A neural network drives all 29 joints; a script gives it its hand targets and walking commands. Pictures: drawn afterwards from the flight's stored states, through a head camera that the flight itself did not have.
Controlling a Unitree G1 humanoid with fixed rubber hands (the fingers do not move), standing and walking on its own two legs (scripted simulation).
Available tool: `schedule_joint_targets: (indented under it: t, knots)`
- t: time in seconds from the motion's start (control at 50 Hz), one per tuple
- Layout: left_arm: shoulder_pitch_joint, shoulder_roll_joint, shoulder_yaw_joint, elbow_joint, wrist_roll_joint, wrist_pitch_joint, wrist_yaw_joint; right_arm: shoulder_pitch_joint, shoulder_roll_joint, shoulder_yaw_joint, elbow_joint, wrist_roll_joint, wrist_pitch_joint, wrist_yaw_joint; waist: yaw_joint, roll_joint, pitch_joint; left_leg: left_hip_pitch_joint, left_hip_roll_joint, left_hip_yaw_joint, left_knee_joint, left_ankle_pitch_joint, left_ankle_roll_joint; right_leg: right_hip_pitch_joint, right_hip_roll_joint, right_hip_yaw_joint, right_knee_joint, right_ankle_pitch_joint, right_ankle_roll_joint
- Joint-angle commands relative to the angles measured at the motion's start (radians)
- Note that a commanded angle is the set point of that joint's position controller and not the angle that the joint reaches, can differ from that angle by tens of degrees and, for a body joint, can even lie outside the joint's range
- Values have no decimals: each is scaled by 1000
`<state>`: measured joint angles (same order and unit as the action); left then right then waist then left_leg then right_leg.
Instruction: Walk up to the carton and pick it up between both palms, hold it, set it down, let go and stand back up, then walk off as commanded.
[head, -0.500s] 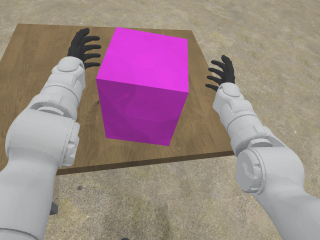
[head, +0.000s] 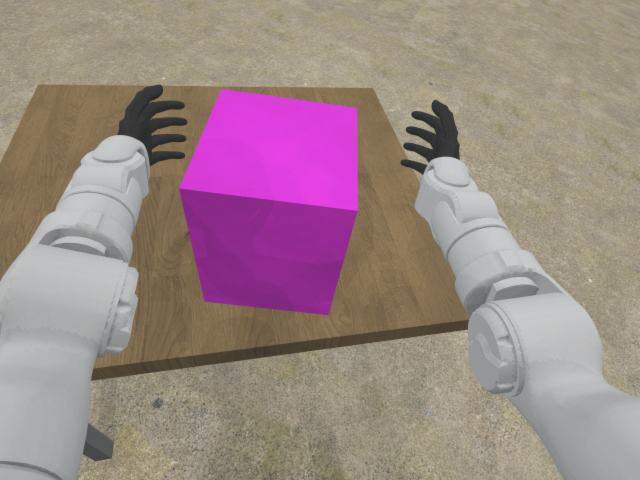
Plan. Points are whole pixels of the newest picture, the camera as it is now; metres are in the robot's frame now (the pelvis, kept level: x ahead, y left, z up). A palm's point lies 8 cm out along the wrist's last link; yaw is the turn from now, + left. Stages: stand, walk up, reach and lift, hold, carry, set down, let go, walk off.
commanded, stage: set down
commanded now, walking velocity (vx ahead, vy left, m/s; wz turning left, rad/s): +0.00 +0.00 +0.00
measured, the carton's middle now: (277, 208) +0.50 +0.00 +0.03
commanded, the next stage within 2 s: none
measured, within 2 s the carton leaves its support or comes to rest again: neither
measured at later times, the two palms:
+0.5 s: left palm (134, 214) +0.43 +0.18 +0.10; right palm (439, 236) +0.35 -0.18 +0.12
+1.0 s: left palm (107, 270) +0.38 +0.22 +0.06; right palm (434, 285) +0.31 -0.17 +0.07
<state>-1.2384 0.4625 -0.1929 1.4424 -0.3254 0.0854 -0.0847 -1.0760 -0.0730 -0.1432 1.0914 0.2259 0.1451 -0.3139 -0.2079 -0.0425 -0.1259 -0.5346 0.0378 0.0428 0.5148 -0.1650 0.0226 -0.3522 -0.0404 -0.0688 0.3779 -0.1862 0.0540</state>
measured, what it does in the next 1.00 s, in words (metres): stands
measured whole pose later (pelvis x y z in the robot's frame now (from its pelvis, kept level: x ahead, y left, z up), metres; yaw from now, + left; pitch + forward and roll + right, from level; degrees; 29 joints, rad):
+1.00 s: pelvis -0.02 -0.01 +0.00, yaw +0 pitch +3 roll -3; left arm -0.60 0.51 -0.08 0.78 -0.32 0.18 -0.17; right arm -0.38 0.04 -0.01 0.44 0.24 0.14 -0.43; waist -0.10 -0.05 0.00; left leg -0.39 0.04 0.04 0.49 -0.15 0.03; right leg -0.22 -0.03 -0.07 0.38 -0.20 0.05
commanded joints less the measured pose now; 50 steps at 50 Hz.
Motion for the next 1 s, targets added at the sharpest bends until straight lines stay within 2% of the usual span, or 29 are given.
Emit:
schedule_joint_targets:
  t: [0.0, 0.14, 0.22, 0.3, 0.36, 0.38, 0.42, 0.62, 0.7, 0.78, 0.84, 0.86, 0.9, 0.92, 0.98]
  knots:
    - [-395, 122, 47, -278, 18, -31, -15, -321, -123, 70, -264, 68, -41, -18, -27, 204, -527, 594, -25, -41, -13, 359, -87, 49, 94, -29, -24, 388, -44]
    - [-306, 172, 130, -355, 38, -31, -20, -242, -70, 108, -393, 75, -42, -47, 41, 169, -517, 559, -39, -19, -17, 301, -59, 90, 85, -17, -8, 386, -29]
    - [-239, 191, 160, -401, 41, -33, -26, -175, -34, 132, -482, 79, -38, -60, 80, 152, -506, 533, -42, -11, -27, 231, -41, 98, 77, -9, -10, 335, -28]
    - [-231, 203, 164, -434, 24, -38, -23, -160, -16, 134, -543, 76, -27, -65, 98, 158, -497, 508, -41, -6, -36, 142, -29, 72, 71, -10, -11, 238, -30]
    - [-202, 204, 167, -456, 18, -33, -25, -125, -5, 135, -575, 67, -21, -72, 104, 154, -478, 500, -35, -6, -40, 105, -24, 64, 69, -9, -13, 193, -37]
    - [-134, 188, 174, -464, 27, -30, -30, -50, 10, 154, -568, 72, -26, -75, 108, 159, -449, 516, -32, -9, -40, 114, -25, 70, 69, -8, -16, 203, -39]
    - [-137, 197, 180, -485, 28, -22, -36, -50, 2, 145, -587, 66, -26, -81, 112, 166, -441, 519, -29, -6, -41, 100, -27, 62, 67, -9, -18, 176, -41]
    - [3, 198, 183, -640, 17, -1, -57, 109, 20, 130, -675, 33, -35, -107, 102, 174, -382, 538, -16, -9, -48, 72, -36, 64, 67, -17, -30, 123, -58]
    - [42, 213, 198, -704, 21, 7, -63, 159, 30, 134, -719, 21, -36, -113, 115, 181, -368, 532, -15, -9, -54, 65, -37, 79, 65, -13, -30, 112, -61]
    - [101, 234, 226, -764, 33, 25, -72, 223, 42, 152, -773, 18, -39, -116, 141, 188, -352, 526, -18, -2, -57, 81, -35, 107, 62, -6, -30, 118, -61]
    - [205, 234, 252, -824, 58, 39, -80, 334, 58, 175, -817, 18, -50, -120, 159, 182, -328, 539, -20, 3, -58, 115, -34, 140, 65, 1, -31, 147, -60]
    - [176, 252, 258, -846, 54, 43, -81, 308, 51, 171, -847, 10, -48, -121, 162, 186, -333, 525, -22, 7, -59, 109, -34, 144, 63, 3, -29, 140, -57]
    - [267, 242, 269, -887, 63, 50, -85, 396, 65, 183, -889, 10, -59, -123, 174, 176, -323, 539, -21, 7, -59, 126, -33, 160, 67, 2, -29, 155, -56]
    - [246, 248, 269, -897, 59, 56, -87, 378, 61, 178, -899, 4, -58, -124, 174, 181, -314, 528, -21, 9, -61, 115, -34, 156, 67, 3, -30, 142, -57]
    - [346, 243, 282, -956, 68, 63, -93, 486, 78, 193, -953, -2, -66, -126, 186, 173, -283, 536, -21, 12, -66, 127, -32, 178, 67, 8, -34, 152, -55]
